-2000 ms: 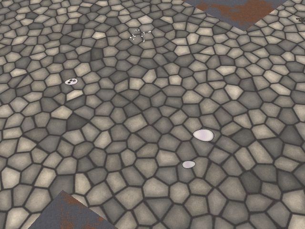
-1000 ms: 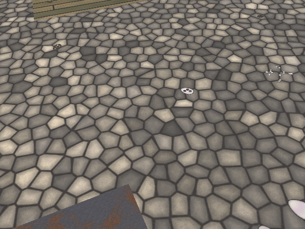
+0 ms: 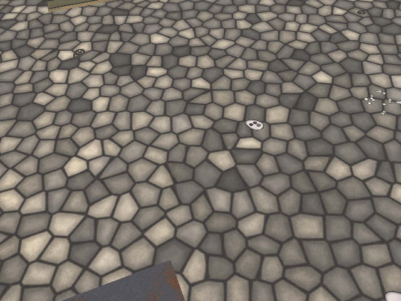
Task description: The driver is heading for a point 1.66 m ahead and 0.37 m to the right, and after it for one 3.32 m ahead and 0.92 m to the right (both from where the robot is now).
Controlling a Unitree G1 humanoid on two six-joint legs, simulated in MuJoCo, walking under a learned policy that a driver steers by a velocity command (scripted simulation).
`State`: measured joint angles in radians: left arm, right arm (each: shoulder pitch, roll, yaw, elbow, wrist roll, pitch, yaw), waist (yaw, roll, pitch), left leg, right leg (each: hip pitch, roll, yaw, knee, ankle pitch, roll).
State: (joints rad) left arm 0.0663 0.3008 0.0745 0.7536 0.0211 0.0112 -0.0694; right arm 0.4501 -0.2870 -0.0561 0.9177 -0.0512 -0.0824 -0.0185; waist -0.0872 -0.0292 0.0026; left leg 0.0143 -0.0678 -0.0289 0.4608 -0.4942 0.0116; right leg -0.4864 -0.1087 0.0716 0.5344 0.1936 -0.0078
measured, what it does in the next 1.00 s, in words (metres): goes down: right foot 0.12 m lower, then left foot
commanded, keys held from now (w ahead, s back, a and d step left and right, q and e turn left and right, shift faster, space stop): w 1.00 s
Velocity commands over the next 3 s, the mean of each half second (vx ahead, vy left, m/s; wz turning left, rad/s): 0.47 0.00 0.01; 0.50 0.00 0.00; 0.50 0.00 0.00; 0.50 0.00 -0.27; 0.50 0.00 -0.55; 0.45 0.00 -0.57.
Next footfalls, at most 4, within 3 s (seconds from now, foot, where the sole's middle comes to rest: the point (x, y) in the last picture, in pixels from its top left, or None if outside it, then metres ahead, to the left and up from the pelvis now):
0.10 right None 0.18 -0.16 -0.87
0.58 left None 0.47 0.00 -0.87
1.12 right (242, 233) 0.78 -0.17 -0.87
1.68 left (187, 181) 1.06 0.03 -0.87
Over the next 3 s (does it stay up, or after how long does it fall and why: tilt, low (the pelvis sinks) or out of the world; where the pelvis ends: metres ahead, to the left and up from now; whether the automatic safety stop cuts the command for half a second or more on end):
stays up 1.55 -0.22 -0.09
